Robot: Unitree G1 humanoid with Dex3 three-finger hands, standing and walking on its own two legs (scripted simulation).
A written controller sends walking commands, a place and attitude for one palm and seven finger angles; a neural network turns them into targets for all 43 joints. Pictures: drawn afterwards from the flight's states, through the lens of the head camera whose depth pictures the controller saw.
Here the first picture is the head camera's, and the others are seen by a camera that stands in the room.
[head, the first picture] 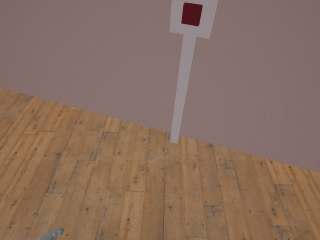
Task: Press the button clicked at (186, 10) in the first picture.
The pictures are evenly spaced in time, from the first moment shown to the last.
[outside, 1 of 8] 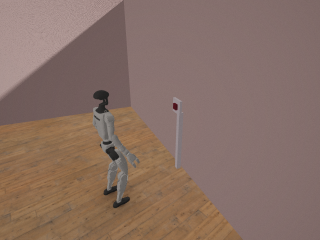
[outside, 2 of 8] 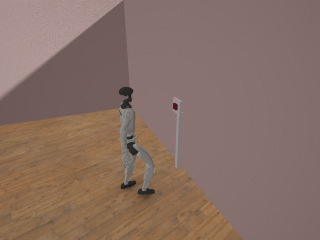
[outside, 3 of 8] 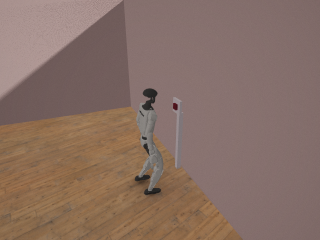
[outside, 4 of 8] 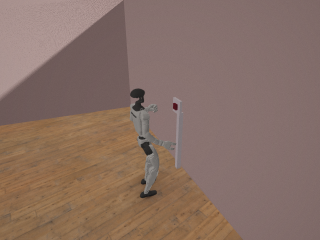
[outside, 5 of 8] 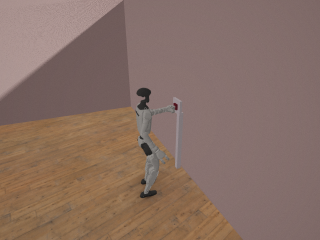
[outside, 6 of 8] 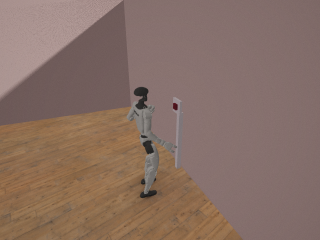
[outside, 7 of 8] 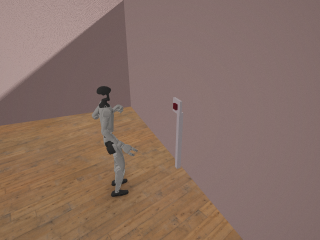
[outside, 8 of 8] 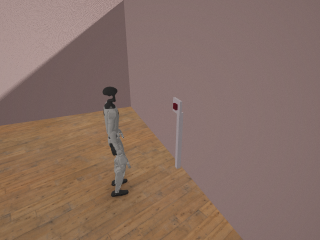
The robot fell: no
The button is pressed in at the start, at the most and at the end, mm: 0 12 0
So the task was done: yes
